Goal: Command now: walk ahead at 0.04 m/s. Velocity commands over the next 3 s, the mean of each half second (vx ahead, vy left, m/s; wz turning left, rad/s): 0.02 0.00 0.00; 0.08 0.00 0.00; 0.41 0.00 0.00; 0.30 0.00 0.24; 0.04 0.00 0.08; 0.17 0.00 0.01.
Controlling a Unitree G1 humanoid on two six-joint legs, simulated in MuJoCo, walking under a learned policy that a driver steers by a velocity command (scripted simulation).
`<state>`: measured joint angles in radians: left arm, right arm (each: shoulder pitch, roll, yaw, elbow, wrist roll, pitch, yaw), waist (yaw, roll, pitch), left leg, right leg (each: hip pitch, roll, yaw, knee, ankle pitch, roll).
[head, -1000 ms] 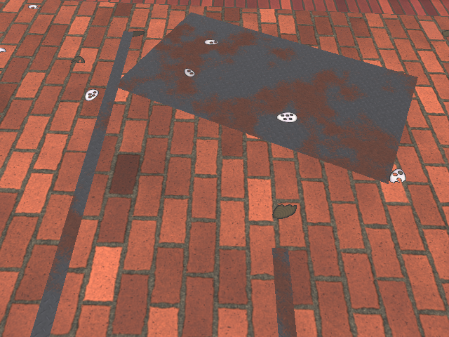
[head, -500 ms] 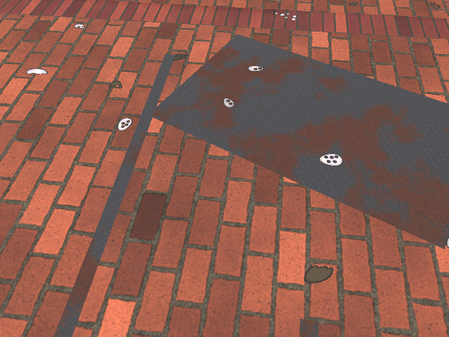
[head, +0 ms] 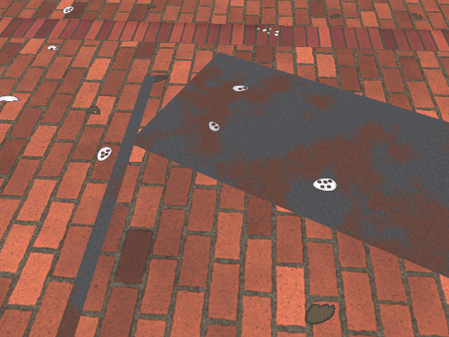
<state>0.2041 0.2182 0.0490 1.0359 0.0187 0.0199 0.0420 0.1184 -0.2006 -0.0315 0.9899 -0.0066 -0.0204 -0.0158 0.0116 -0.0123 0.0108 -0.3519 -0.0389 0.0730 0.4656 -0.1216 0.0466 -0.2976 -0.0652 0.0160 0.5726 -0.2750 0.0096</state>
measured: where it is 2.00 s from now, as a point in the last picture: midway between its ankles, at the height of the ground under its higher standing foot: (241, 317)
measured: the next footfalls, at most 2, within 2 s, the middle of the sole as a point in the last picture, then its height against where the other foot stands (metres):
right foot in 1.54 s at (281, 331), level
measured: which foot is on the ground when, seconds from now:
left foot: down 0.00-1.00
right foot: down 0.00-1.00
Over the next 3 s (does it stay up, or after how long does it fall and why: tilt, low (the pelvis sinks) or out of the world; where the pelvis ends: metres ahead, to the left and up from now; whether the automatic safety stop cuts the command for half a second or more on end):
stays up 0.71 0.03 0.00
